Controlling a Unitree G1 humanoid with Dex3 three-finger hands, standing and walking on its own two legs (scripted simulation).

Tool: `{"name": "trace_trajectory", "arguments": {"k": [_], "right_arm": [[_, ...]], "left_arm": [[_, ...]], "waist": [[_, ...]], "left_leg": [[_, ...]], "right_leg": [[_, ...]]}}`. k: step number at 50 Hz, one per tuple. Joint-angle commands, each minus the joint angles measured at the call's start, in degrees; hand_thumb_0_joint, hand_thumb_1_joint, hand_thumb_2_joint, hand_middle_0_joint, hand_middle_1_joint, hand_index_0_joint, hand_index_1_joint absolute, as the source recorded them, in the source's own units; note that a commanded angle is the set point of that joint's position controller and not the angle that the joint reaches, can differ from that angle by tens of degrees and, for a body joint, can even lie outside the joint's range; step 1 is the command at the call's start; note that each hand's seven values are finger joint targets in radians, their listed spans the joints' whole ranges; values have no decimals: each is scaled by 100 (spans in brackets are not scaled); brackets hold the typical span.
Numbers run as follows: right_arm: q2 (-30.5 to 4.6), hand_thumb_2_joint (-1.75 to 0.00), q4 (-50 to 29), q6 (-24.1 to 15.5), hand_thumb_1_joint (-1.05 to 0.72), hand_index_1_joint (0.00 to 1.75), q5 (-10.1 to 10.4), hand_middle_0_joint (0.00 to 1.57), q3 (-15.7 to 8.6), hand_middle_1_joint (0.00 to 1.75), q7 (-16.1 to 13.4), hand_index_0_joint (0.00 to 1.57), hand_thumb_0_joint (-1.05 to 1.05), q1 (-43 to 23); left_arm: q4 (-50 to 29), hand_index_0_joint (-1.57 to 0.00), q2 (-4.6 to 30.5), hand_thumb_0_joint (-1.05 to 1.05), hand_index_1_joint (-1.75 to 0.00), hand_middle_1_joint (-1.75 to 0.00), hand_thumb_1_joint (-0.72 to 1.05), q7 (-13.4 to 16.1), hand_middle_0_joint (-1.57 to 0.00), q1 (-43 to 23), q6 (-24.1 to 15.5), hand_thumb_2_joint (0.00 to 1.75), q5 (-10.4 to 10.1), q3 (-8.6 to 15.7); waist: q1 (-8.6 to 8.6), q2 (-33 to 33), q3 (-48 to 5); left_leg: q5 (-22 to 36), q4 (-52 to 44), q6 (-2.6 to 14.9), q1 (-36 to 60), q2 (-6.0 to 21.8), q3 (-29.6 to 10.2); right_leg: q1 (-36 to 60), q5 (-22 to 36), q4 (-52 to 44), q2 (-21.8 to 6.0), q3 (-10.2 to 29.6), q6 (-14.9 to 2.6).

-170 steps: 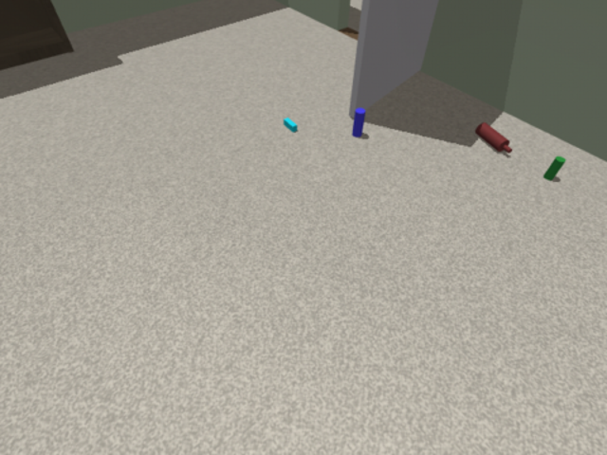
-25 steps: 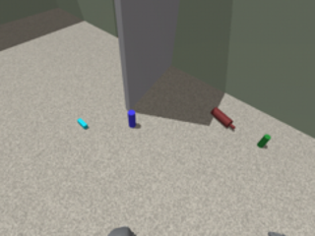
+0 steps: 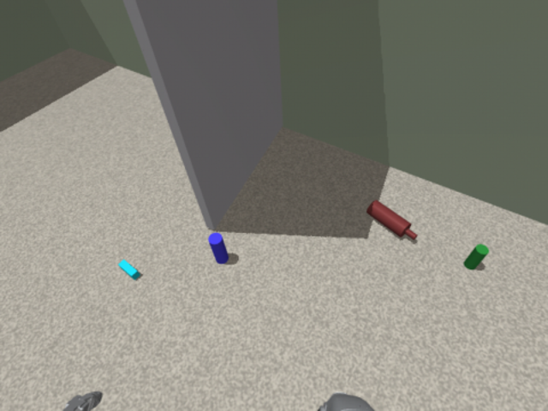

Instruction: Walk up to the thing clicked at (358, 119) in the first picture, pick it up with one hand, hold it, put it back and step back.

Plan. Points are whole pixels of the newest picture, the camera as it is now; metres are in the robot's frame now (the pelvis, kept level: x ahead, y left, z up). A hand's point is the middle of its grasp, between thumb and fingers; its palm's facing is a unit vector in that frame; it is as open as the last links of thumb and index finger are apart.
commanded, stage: walk up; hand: left
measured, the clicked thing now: (218, 248) +0.79 +0.26 -0.68
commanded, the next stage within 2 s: none
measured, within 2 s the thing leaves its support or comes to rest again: neither
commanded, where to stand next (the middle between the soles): +0.43 +0.06 m, yaw +0 degrees
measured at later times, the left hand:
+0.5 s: hand (80, 404) +0.17 +0.34 -0.15, palm faces +0.01 -0.93 -0.37, open 7.4 cm
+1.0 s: hand (124, 271) +0.39 +0.31 -0.11, palm faces -0.04 -0.90 -0.43, open 7.4 cm
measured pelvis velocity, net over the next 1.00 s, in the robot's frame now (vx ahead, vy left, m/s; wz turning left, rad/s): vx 0.30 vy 0.04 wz -0.01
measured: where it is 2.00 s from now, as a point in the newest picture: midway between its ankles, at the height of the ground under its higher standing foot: (269, 357)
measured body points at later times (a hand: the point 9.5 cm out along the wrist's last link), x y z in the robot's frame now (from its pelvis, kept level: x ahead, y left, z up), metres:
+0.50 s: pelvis +0.16 +0.05 +0.00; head +0.17 +0.07 +0.45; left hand +0.17 +0.39 -0.12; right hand +0.25 -0.28 -0.09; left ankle +0.23 +0.17 -0.72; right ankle +0.10 -0.10 -0.70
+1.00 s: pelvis +0.30 +0.04 +0.00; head +0.33 +0.00 +0.45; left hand +0.39 +0.36 -0.08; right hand +0.34 -0.27 -0.13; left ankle +0.24 +0.17 -0.68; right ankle +0.38 -0.06 -0.72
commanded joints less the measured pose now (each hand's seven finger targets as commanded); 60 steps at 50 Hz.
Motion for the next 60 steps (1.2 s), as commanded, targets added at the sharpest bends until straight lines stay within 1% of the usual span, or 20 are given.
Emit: {"name": "trace_trajectory", "arguments": {"k": [1, 4, 6, 11, 17, 21, 22, 23, 24, 25, 26, 29, 35, 41, 44, 45, 47, 48, 53, 60], "right_arm": [[-1325, -90, -459, -122, -90, 30, 24, 20, -299, 30, -98, 20, 0, -125], [-1085, -90, -255, -66, -90, 30, 39, 20, -268, 30, -14, 20, 0, 182], [-1035, -90, -214, -26, -90, 30, 1, 20, -281, 30, 42, 20, 0, 175], [-1068, -90, -307, 33, -90, 30, -86, 20, -382, 30, 173, 20, 0, -285], [-980, -90, -439, -83, -90, 30, -118, 20, -387, 30, 255, 20, 0, -852], [-1165, -90, -190, -172, -90, 30, -144, 20, -494, 30, 179, 20, 0, -140], [-1313, -90, -7, -208, -90, 30, -133, 20, -554, 30, 102, 20, 0, 489], [-1720, -90, 34, -257, -90, 30, -176, 20, -665, 30, 7, 20, 0, 816], [-1984, -90, -216, -309, -90, 30, -166, 20, -663, 30, -40, 20, 0, 571], [-2044, -90, -255, -282, -90, 30, 10, 20, -677, 30, -27, 20, 0, 486], [-1883, -90, -259, -254, -90, 30, 37, 20, -643, 30, -47, 20, 0, 345], [-1323, -90, -409, -336, -90, 30, 47, 20, -407, 30, -110, 20, 0, -70], [-1387, -90, -560, -337, -90, 30, -9, 20, -438, 30, -129, 20, 0, -82], [-1422, -90, -694, -247, -90, 30, -38, 20, -450, 30, -66, 20, 0, -227], [-1239, -90, -782, -174, -90, 30, 5, 20, -382, 30, -70, 20, 0, -236], [-956, -90, -777, -173, -90, 30, 17, 20, -274, 30, -60, 20, 0, -15], [-663, -90, -695, -76, -90, 30, 15, 20, -118, 30, -115, 20, 0, 404], [-1171, -90, -612, -2, -90, 30, -27, 20, -271, 30, -197, 20, 0, 211], [-983, -90, -287, 92, -90, 30, 34, 20, -250, 30, -145, 20, 0, 213], [-738, -90, -18, 133, -90, 30, 19, 20, -173, 30, -207, 20, 0, -327]], "left_arm": [[-292, -20, 1901, 0, -30, -30, 90, 216, -20, 842, -108, 90, -135, 500], [-342, -20, 1610, 0, -30, -30, 90, 222, -20, 424, -145, 90, -134, 379], [-397, -20, 1542, 0, -30, -30, 90, 208, -20, 506, -181, 90, -109, 356], [-579, -20, 1698, 0, -30, -30, 90, 181, -20, 376, -190, 90, -24, 443], [-538, -20, 1803, 0, -30, -30, 90, 148, -20, 545, -157, 90, -17, 468], [-550, -20, 1744, 0, -30, -30, 90, 143, -20, 327, -65, 90, 6, 374], [-565, -20, 1501, 0, -30, -30, 90, 154, -20, 402, -50, 90, 50, 287], [-549, -20, 1007, 0, -30, -30, 90, 137, -20, 821, -31, 90, 2, 127], [-509, -20, 807, 0, -30, -30, 90, 147, -20, 1078, 5, 90, -91, 68], [-396, -20, 1464, 0, -30, -30, 90, 248, -20, 828, 60, 90, -32, 219], [-405, -20, 1592, 0, -30, -30, 90, 274, -20, 640, 56, 90, -35, 198], [-127, -20, 1415, 0, -30, -30, 90, 180, -20, 973, 88, 90, -168, 198], [-299, -20, 1216, 0, -30, -30, 90, 66, -20, 508, 163, 90, -90, 197], [-352, -20, 1096, 0, -30, -30, 90, -1, -20, 170, 52, 90, -47, 236], [-116, -20, 1220, 0, -30, -30, 90, 82, -20, 848, -35, 90, -39, 332], [-15, -20, 1448, 0, -30, -30, 90, 151, -20, 1268, -94, 90, -16, 422], [-253, -20, 1989, 0, -30, -30, 90, 290, -20, 1217, -129, 90, -14, 490], [-261, -20, 2098, 0, -30, -30, 90, 288, -20, 1005, -72, 90, -75, 495], [-425, -20, 1529, 0, -30, -30, 90, 346, -20, 447, -48, 90, -88, 274], [-436, -20, 1408, 0, -30, -30, 90, 382, -20, 128, 105, 90, 5, 176]], "waist": [[643, -916, -478], [254, -1130, -242], [281, -1119, -236], [307, -1144, 48], [460, -1007, -4], [-66, -562, -315], [-358, -4, -674], [-432, 1453, -926], [-185, 1660, -689], [-265, 1004, -520], [-170, 665, -294], [148, 403, -175], [62, 606, 10], [84, 480, 28], [448, -129, -476], [632, -901, -865], [511, -1733, -805], [540, -1469, -664], [217, -1146, -398], [321, -1468, -533]], "left_leg": [[136, 1914, 113, -2673, 56, -782], [807, 1319, 39, -2109, 209, -765], [1145, 1115, -43, -2032, 122, -687], [1563, 60, -295, -2186, 319, -562], [1822, -1196, -183, -1503, 421, -248], [1354, -1534, -42, 36, 106, 48], [980, -1772, 57, 878, 76, -161], [-270, -2770, 334, 1444, 921, -1541], [-154, -3420, 713, 1711, 1923, -3768], [34, -3377, 1146, 1200, 2278, -4035], [699, -3285, 1204, 791, 2171, -3638], [2885, -3033, 551, 415, 1242, -1372], [2497, -3343, 1088, 161, 1268, -800], [1942, -3011, 1028, -416, 1187, -599], [2056, -1807, 722, -651, 974, -465], [2025, -602, 579, -833, 583, -142], [-285, 1172, 22, -2343, -398, -143], [-501, 1537, 61, -2341, -80, -400], [468, 1213, -61, -1779, 95, -543], [1169, -539, -299, -826, 69, -218]], "right_leg": [[2179, -1374, -2250, -2058, 3374, -1196], [1359, -266, -2201, -1316, 1726, -738], [1232, 23, -2262, -1189, 1375, -802], [871, -1641, -2748, -1328, 1187, -948], [873, -1631, -2309, -1367, 1002, -895], [127, -1613, -1267, -1178, 755, -714], [-69, -848, -61, -931, 517, -550], [-698, -726, 1849, -298, -75, -242], [-1943, -1767, 2657, 531, 176, 26], [-1833, -1998, 2979, 103, 670, -80], [-1768, -1779, 3108, -49, 841, -102], [-1083, -874, 2493, -244, 1081, -23], [-977, -280, 1400, -349, 647, 252], [124, 113, 75, -231, 211, 148], [1591, 216, -650, 48, 166, 44], [2312, -91, -1036, -59, 433, -38], [2678, -164, -1964, -2140, 3758, -813], [2294, -152, -1851, -2320, 3975, -1311], [1163, 1169, -1672, -1208, 1560, -885], [499, 1873, -1142, -1050, 875, -857]]}}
